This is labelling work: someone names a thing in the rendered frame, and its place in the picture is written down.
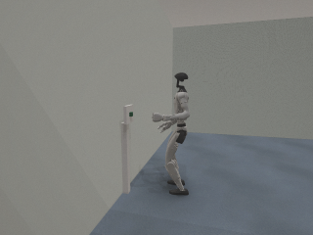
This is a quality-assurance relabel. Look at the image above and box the right robot forearm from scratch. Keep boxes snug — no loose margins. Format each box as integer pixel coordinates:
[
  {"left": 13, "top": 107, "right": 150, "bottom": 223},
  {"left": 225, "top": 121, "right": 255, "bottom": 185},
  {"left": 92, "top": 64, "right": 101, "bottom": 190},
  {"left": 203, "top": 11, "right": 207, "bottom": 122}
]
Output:
[{"left": 170, "top": 119, "right": 179, "bottom": 125}]

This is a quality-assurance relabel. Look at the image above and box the robot left upper arm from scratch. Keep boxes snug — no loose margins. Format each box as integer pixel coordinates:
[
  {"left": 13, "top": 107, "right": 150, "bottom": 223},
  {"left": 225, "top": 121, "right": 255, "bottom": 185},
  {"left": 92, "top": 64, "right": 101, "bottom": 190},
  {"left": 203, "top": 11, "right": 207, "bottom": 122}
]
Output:
[{"left": 177, "top": 92, "right": 190, "bottom": 119}]

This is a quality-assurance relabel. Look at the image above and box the robot left hand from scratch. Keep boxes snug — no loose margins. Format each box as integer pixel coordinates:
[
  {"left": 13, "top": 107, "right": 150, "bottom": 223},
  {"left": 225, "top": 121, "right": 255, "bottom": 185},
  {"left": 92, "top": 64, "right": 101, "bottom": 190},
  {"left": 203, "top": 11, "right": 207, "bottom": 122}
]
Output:
[{"left": 152, "top": 113, "right": 162, "bottom": 122}]

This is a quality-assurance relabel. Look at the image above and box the right robot foot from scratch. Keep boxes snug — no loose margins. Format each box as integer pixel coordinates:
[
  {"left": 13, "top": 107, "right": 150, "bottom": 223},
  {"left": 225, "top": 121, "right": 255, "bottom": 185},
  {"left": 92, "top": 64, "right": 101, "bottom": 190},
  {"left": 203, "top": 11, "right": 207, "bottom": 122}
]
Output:
[{"left": 167, "top": 179, "right": 185, "bottom": 186}]

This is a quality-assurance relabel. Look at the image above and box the robot right hand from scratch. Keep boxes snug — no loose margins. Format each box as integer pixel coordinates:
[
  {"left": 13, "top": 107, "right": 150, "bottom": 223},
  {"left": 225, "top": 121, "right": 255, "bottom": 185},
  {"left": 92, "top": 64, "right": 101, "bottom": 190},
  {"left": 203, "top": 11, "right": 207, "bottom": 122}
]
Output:
[{"left": 157, "top": 121, "right": 172, "bottom": 133}]

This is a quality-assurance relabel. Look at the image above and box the robot left thigh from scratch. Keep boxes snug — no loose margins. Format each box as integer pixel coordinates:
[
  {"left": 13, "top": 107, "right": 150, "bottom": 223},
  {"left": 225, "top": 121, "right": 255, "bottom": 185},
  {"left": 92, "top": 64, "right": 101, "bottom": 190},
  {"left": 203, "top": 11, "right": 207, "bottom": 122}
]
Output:
[{"left": 165, "top": 131, "right": 186, "bottom": 167}]

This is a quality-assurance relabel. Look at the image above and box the left robot forearm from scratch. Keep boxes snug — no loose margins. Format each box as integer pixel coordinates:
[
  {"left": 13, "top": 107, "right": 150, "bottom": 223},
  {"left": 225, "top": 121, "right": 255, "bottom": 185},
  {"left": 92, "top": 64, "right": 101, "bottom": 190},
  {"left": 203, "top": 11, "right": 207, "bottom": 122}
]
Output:
[{"left": 161, "top": 111, "right": 190, "bottom": 121}]

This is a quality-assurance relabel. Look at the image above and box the panel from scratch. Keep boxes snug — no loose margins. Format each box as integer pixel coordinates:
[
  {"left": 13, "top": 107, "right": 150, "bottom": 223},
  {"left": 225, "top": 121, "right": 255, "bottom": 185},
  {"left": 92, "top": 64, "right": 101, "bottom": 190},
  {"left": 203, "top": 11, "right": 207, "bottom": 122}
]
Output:
[{"left": 121, "top": 105, "right": 134, "bottom": 194}]

